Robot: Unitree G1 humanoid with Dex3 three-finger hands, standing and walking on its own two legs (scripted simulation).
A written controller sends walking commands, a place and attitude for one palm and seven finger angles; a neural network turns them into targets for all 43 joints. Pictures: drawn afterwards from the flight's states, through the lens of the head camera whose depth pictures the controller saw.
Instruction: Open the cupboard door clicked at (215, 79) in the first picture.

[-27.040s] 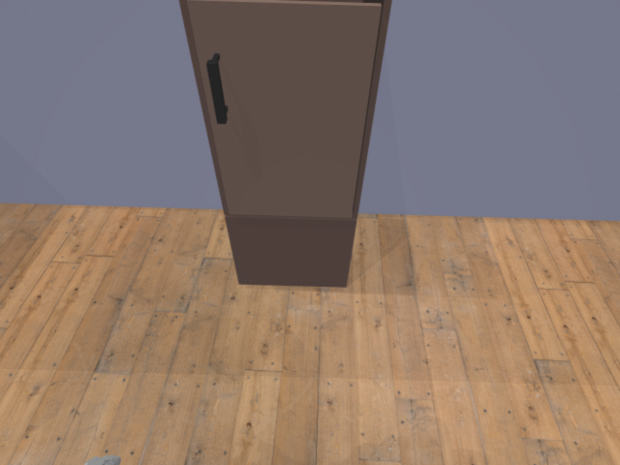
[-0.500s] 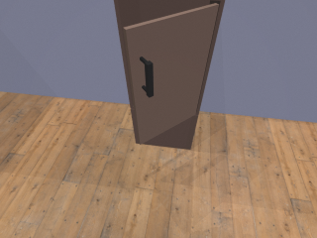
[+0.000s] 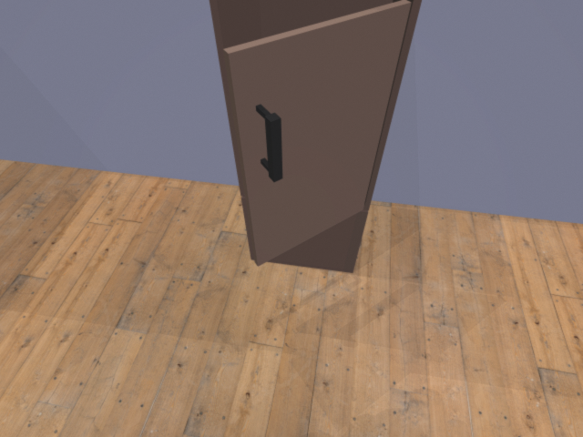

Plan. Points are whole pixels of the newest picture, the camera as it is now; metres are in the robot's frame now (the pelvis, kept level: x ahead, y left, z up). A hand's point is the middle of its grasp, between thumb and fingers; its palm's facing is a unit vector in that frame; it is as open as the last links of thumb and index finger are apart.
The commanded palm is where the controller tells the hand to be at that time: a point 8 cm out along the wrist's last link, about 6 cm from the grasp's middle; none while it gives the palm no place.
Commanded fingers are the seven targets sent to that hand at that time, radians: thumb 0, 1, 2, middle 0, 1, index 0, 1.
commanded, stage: look to check the result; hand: left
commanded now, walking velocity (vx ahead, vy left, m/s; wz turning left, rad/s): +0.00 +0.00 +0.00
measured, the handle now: (268, 144) +0.59 +0.08 +0.06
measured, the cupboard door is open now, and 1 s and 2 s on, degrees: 42 42 42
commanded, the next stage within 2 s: walk to a spot facing it in 0.18 s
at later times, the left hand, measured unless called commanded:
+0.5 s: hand out of the picture +0.07 +0.20 -0.17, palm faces -0.03 -0.96 -0.27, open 7.4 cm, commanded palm none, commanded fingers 0.00 0.90 0.90 -0.20 -0.30 -0.20 -0.30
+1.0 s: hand out of the picture +0.08 +0.15 -0.17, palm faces -0.25 -0.92 -0.29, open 7.3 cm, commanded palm none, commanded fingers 0.00 0.90 0.90 -0.20 -0.30 -0.20 -0.30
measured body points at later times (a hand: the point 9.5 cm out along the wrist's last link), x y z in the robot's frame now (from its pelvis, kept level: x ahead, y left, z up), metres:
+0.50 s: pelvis +0.01 -0.01 +0.00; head +0.03 -0.01 +0.45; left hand +0.07 +0.25 -0.15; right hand +0.06 -0.27 -0.16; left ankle +0.01 +0.12 -0.75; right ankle -0.03 -0.10 -0.75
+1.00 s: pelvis +0.00 -0.04 +0.00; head +0.05 -0.08 +0.44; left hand +0.09 +0.20 -0.14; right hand +0.02 -0.31 -0.16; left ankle +0.01 +0.12 -0.66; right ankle -0.04 -0.10 -0.75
